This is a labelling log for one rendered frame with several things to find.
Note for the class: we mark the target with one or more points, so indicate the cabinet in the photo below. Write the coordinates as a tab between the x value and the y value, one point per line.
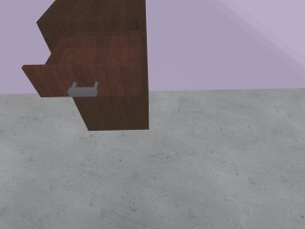
103	18

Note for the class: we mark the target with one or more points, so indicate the drawer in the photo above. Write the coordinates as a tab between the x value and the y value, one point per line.
115	62

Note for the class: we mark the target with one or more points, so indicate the handle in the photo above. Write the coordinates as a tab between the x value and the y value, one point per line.
74	91

